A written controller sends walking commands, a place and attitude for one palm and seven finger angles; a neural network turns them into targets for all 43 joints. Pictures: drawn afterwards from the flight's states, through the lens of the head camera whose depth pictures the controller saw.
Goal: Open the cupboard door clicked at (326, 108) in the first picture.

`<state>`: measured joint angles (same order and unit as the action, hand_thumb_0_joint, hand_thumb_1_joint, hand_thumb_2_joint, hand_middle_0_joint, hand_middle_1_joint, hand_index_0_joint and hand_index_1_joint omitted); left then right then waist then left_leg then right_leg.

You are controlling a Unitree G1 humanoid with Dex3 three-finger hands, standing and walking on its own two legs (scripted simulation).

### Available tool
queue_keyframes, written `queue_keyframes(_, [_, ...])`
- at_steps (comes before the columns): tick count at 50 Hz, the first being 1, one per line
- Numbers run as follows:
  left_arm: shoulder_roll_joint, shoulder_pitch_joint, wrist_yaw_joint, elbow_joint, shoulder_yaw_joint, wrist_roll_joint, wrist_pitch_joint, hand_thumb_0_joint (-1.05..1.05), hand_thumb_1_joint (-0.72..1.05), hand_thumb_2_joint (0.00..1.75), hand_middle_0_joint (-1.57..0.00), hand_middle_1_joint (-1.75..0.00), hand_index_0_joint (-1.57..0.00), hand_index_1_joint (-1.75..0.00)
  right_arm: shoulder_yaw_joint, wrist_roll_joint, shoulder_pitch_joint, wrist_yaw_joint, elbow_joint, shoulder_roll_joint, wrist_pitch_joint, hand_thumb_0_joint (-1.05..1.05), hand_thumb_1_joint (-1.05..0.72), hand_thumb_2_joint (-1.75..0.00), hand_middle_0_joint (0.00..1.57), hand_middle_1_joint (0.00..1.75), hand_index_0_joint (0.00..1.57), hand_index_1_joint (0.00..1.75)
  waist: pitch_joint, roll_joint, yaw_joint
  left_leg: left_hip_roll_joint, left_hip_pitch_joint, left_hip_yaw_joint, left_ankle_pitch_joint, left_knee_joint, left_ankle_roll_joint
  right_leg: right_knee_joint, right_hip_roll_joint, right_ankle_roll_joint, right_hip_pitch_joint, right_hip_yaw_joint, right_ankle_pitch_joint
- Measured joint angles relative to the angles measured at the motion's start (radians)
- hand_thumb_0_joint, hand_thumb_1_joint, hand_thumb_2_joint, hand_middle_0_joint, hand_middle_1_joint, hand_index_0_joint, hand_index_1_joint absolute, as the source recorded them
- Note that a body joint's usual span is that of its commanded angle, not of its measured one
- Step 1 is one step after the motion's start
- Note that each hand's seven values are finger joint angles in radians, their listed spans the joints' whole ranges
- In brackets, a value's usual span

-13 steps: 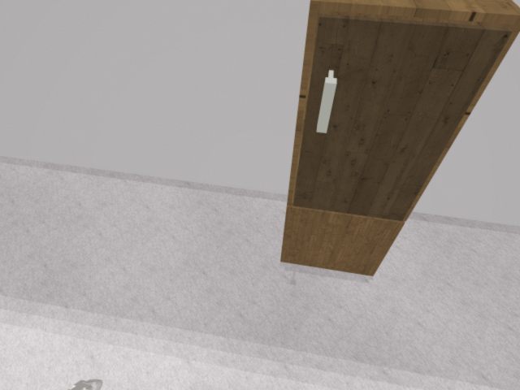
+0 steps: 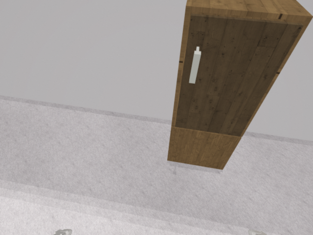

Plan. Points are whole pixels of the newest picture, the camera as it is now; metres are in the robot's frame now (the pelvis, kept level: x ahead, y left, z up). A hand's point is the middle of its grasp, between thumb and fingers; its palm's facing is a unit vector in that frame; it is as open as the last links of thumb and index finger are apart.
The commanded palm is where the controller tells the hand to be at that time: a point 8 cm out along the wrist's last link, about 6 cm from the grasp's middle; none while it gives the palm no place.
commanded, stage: stand and wait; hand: left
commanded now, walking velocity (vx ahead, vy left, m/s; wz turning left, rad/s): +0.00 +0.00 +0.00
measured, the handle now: (194, 65) +0.71 -0.10 +0.07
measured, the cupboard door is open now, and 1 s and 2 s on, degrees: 0 0 0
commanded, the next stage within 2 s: look at it before walking up in 0.56 s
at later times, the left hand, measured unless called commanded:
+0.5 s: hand out of the picture +0.06 +0.24 -0.15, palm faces -0.02 -0.94 -0.34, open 7.4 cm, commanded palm none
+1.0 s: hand out of the picture +0.06 +0.23 -0.15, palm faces -0.02 -0.94 -0.33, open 7.4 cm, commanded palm none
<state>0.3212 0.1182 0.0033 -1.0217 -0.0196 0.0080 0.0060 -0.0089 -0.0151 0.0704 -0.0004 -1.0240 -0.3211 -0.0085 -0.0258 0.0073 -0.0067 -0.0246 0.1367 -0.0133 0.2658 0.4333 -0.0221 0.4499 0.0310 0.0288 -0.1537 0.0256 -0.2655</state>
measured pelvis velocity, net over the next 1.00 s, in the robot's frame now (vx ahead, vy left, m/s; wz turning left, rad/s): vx -0.01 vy -0.02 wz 0.00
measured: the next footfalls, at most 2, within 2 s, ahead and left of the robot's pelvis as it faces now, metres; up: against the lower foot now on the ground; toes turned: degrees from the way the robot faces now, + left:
none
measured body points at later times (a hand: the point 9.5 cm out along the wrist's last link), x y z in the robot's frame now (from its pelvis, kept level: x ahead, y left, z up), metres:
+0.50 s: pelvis -0.01 -0.01 +0.00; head +0.00 -0.01 +0.45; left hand +0.06 +0.29 -0.13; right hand +0.07 -0.31 -0.13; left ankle -0.02 +0.11 -0.74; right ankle -0.01 -0.14 -0.74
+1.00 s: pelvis -0.01 -0.02 +0.01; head -0.01 -0.02 +0.46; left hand +0.06 +0.28 -0.13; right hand +0.07 -0.31 -0.13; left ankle -0.02 +0.11 -0.74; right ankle -0.01 -0.14 -0.74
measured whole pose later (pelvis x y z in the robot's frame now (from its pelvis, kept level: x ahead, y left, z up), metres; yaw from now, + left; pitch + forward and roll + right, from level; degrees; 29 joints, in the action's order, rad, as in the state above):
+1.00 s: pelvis -0.01 -0.02 +0.01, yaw +0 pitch -2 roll +0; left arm 0.33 0.13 0.00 -1.09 -0.01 0.01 0.00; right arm -0.01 -0.01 0.11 0.00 -1.11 -0.33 -0.01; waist -0.04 0.00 0.00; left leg 0.00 0.12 0.00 0.20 0.35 0.00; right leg 0.37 0.01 0.01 -0.13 0.01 -0.20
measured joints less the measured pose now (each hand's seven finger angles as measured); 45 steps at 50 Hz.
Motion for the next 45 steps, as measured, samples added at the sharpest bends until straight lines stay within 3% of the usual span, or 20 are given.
queue_keyframes(45, [0.009,0.006,-0.004,-0.063,0.01,0.0,-0.007,0.01,0.9,0.9,-0.2,-0.3,-0.2,-0.3,0.001,0.005,0.038,-0.001,-0.086,-0.013,0.0,0.01,-0.91,-0.9,0.21,0.3,0.2,0.3,-0.016,-0.005,0.006,0.022,-0.02,0.011,-0.065,-0.08,0.024,-0.078,-0.021,-0.021,0.021,-0.012,0.062])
